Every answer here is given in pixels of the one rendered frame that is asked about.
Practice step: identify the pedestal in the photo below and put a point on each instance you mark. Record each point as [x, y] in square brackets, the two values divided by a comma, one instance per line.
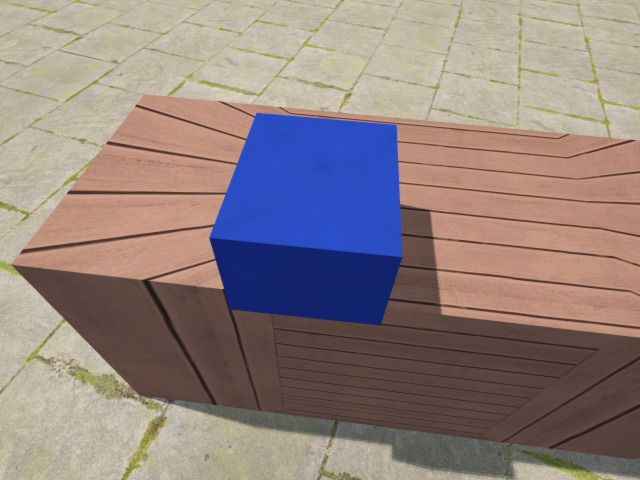
[514, 316]

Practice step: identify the carton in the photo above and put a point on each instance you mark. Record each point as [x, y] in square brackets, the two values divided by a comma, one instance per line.
[310, 225]

